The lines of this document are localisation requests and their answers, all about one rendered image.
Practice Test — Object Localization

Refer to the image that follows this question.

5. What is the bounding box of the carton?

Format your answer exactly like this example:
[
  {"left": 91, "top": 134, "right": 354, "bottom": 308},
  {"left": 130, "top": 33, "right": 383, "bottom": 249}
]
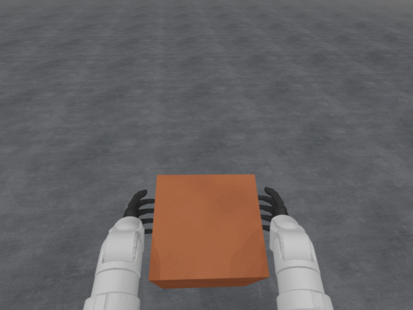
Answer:
[{"left": 148, "top": 174, "right": 270, "bottom": 289}]

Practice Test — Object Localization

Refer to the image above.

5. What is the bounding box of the left robot forearm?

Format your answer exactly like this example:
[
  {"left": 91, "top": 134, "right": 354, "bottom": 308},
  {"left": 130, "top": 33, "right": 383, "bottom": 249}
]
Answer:
[{"left": 83, "top": 216, "right": 145, "bottom": 310}]

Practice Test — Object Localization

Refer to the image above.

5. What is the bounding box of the right robot forearm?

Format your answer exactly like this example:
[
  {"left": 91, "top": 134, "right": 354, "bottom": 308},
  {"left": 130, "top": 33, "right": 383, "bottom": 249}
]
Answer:
[{"left": 270, "top": 214, "right": 334, "bottom": 310}]

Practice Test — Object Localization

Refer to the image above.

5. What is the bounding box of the right robot hand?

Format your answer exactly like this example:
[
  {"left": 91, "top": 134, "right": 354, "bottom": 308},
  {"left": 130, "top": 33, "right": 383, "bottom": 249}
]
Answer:
[{"left": 258, "top": 187, "right": 288, "bottom": 232}]

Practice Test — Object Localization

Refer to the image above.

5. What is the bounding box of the left robot hand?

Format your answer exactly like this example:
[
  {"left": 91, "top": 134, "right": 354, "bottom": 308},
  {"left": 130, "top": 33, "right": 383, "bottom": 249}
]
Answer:
[{"left": 123, "top": 190, "right": 155, "bottom": 234}]

